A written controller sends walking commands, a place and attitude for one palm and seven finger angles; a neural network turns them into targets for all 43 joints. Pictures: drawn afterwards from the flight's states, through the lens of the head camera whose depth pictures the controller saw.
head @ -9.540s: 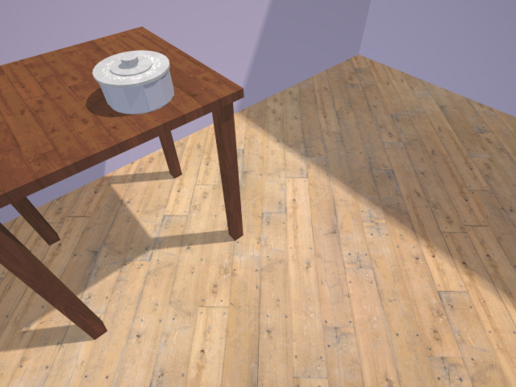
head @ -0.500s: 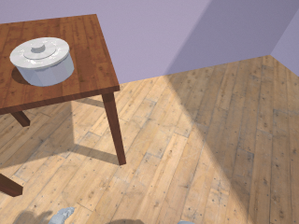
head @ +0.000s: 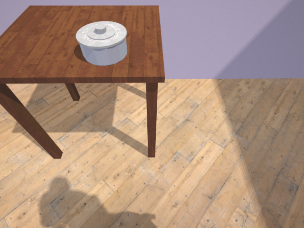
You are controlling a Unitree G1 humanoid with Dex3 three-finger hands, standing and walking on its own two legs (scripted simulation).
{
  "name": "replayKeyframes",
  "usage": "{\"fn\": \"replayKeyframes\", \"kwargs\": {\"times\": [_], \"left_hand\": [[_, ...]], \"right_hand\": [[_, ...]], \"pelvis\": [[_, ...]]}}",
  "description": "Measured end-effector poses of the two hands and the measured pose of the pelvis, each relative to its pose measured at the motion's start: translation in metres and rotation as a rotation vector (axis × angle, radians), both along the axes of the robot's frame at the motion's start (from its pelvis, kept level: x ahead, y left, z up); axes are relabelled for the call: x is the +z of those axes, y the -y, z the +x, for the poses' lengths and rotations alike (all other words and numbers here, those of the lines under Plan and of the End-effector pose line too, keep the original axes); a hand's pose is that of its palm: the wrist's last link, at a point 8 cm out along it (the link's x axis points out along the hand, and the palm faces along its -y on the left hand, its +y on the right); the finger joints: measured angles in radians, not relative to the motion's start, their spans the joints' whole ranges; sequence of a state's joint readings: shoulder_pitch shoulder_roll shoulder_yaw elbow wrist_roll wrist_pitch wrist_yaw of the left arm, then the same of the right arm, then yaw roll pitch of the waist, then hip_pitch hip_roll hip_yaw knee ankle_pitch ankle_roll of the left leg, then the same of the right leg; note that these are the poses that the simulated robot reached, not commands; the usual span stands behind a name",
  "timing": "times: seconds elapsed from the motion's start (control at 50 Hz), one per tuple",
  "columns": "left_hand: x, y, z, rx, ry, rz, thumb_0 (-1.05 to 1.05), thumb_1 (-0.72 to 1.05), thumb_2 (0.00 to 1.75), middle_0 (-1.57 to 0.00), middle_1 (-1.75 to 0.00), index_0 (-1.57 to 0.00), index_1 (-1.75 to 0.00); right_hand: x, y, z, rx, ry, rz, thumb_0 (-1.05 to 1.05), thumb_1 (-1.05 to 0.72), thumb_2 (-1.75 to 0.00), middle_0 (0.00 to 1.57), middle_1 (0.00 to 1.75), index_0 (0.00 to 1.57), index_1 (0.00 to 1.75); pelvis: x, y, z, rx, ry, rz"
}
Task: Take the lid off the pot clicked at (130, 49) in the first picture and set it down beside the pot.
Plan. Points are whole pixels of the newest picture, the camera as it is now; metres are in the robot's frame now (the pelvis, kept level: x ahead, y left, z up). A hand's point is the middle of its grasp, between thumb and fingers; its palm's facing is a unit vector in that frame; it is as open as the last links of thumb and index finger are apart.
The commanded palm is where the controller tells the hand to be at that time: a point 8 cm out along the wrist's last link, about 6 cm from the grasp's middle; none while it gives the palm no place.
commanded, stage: take the last steps up to it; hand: left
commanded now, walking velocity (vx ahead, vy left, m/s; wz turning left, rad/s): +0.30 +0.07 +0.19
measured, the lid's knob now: (100, 28) +0.78 +0.27 +0.11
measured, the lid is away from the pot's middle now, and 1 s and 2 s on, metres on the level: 0.00 0.00 0.00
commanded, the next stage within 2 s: come to a stop and stand still in 0.80 s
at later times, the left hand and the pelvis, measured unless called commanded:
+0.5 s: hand (87, 217) +0.16 +0.21 -0.16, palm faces +0.04 -0.98 -0.22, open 7.4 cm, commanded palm none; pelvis +0.10 +0.02 +0.00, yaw +3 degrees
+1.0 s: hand (102, 204) +0.20 +0.18 -0.17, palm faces +0.19 -0.96 -0.18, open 7.3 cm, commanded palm none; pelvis +0.26 +0.02 +0.00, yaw +5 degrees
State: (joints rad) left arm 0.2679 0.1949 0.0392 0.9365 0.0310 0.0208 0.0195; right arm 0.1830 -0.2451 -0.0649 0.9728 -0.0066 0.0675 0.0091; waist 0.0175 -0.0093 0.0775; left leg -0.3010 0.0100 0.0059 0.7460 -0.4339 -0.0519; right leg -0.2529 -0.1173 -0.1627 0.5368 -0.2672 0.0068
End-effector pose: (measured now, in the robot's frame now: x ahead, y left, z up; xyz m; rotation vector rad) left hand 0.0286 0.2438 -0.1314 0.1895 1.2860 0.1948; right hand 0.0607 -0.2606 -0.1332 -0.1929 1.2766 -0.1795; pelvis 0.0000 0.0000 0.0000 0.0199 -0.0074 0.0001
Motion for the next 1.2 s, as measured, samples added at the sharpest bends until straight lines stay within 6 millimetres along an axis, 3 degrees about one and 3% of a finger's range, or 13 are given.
{"fn": "replayKeyframes", "kwargs": {"times": [0.06,0.12,0.24,0.38,0.5,0.58,0.66,0.8,0.9,1.02,1.1,1.2], "left_hand": [[-0.018,-0.02,-0.025,0.055,-0.05,-0.02,0.0,0.9,0.9,-0.21,-0.3,-0.21,-0.3],[-0.022,-0.034,-0.039,0.076,-0.107,-0.031,0.01,0.9,0.9,-0.2,-0.3,-0.2,-0.3],[-0.006,-0.045,-0.02,0.071,-0.079,-0.05,0.01,0.91,0.9,-0.2,-0.29,-0.2,-0.3],[0.001,-0.04,0.041,0.045,-0.009,-0.038,0.01,0.91,0.9,-0.2,-0.29,-0.2,-0.3],[0.004,-0.017,0.126,-0.018,0.062,-0.029,0.01,0.91,0.9,-0.2,-0.29,-0.2,-0.3],[-0.001,0.004,0.182,-0.044,0.147,-0.012,0.01,0.91,0.9,-0.2,-0.29,-0.2,-0.3],[0.005,0.019,0.195,0.008,0.167,-0.018,0.0,0.91,0.9,-0.2,-0.29,-0.2,-0.3],[0.012,0.018,0.181,0.086,0.033,0.001,-0.01,0.94,0.9,-0.2,-0.3,-0.2,-0.3],[0.006,0.02,0.169,0.129,-0.067,-0.038,0.0,0.93,0.9,-0.2,-0.3,-0.2,-0.3],[-0.015,0.014,0.164,0.198,-0.183,-0.092,0.0,0.91,0.9,-0.2,-0.3,-0.2,-0.3],[-0.024,0.005,0.175,0.194,-0.23,-0.1,0.0,0.91,0.9,-0.2,-0.3,-0.2,-0.3],[-0.019,-0.012,0.204,0.157,-0.193,-0.067,0.0,0.91,0.9,-0.2,-0.3,-0.2,-0.3]], "right_hand": [[0.002,-0.019,0.021,0.053,0.06,-0.027,0.01,-0.91,-0.9,0.2,0.3,0.2,0.3],[0.013,-0.039,0.03,0.08,0.1,-0.024,0.01,-0.91,-0.9,0.2,0.3,0.2,0.3],[0.018,-0.065,0.022,0.074,0.076,0.002,0.01,-0.91,-0.9,0.2,0.3,0.21,0.3],[0.002,-0.07,-0.01,0.014,-0.069,0.045,0.01,-0.92,-0.9,0.2,0.3,0.21,0.3],[-0.014,-0.062,-0.03,-0.054,-0.225,0.086,0.01,-0.91,-0.9,0.2,0.3,0.21,0.3],[-0.029,-0.048,-0.023,-0.071,-0.314,0.11,0.01,-0.91,-0.9,0.2,0.3,0.21,0.3],[-0.026,-0.032,0.023,-0.04,-0.297,0.105,0.01,-0.91,-0.9,0.2,0.3,0.2,0.3],[-0.013,-0.022,0.152,0.019,-0.084,0.09,0.01,-0.92,-0.9,0.2,0.3,0.2,0.3],[-0.006,-0.038,0.235,0.077,0.024,0.095,0.01,-0.92,-0.9,0.19,0.3,0.2,0.3],[-0.007,-0.075,0.318,0.162,0.102,0.071,0.01,-0.92,-0.9,0.2,0.3,0.2,0.3],[-0.002,-0.097,0.346,0.164,0.137,0.065,0.01,-0.92,-0.9,0.2,0.3,0.2,0.3],[0.001,-0.101,0.344,0.141,0.123,0.064,0.01,-0.91,-0.9,0.2,0.3,0.21,0.3]], "pelvis": [[-0.009,-0.015,-0.001,0.021,-0.004,-0.02],[-0.005,-0.023,0.003,0.011,0.0,-0.017],[0.008,-0.035,0.022,0.042,-0.005,-0.037],[0.008,-0.035,0.055,0.056,-0.008,-0.01],[-0.001,-0.02,0.097,0.05,-0.013,0.006],[-0.015,-0.003,0.129,0.055,-0.008,0.0],[-0.009,0.007,0.154,0.077,0.009,-0.008],[0.008,0.01,0.2,0.086,-0.001,-0.004],[0.008,0.0,0.231,0.088,-0.006,-0.01],[-0.004,-0.026,0.271,0.085,0.002,-0.031],[-0.006,-0.035,0.282,0.069,0.008,-0.01],[-0.001,-0.034,0.275,0.066,0.005,-0.026]]}}
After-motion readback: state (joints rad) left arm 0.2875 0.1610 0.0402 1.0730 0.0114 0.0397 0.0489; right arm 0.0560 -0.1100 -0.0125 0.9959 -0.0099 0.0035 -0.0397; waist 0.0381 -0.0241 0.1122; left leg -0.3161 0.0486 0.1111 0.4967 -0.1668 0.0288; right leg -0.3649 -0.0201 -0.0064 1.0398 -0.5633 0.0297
